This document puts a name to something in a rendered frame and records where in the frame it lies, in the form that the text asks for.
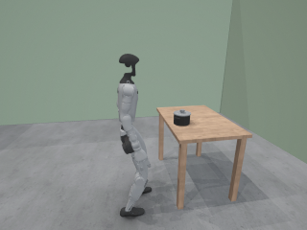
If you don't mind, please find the right robot upper arm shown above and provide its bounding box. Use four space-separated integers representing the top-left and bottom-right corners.
120 84 135 123

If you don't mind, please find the right robot thigh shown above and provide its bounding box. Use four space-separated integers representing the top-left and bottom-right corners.
122 136 148 182

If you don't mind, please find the right robot hand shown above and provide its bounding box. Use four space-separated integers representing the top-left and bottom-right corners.
134 149 151 171

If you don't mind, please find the table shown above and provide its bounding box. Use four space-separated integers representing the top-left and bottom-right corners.
156 105 253 210

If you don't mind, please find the robot right forearm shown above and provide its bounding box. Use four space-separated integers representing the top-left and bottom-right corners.
122 116 142 151

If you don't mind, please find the pot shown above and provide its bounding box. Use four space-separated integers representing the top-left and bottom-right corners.
174 114 190 127

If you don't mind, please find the humanoid robot torso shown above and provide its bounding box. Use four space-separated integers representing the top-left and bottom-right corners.
117 80 138 143

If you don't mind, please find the lid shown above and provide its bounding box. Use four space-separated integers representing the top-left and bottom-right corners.
174 110 192 117

